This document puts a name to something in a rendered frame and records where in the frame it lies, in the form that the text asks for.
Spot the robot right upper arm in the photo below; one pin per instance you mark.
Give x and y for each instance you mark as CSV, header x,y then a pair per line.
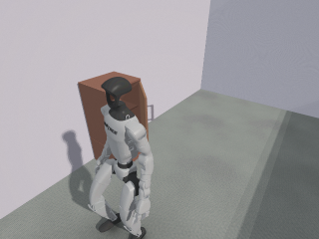
x,y
104,108

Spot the robot right hand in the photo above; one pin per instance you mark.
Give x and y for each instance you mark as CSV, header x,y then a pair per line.
x,y
100,161

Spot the robot right forearm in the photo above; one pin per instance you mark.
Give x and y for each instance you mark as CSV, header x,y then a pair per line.
x,y
106,150

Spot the robot left forearm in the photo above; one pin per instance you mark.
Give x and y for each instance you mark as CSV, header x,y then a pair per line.
x,y
145,179

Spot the handle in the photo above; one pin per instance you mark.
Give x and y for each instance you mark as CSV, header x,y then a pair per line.
x,y
152,112

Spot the left robot thigh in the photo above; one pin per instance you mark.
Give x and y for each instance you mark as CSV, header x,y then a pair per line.
x,y
128,199

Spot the robot left upper arm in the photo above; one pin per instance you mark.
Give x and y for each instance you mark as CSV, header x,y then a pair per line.
x,y
138,134

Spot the robot left hand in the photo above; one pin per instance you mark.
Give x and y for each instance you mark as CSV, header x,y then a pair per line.
x,y
142,207

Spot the robot torso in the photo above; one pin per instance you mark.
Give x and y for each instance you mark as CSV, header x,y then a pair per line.
x,y
122,147

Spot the cupboard door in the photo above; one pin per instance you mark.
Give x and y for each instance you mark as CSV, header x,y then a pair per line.
x,y
144,109

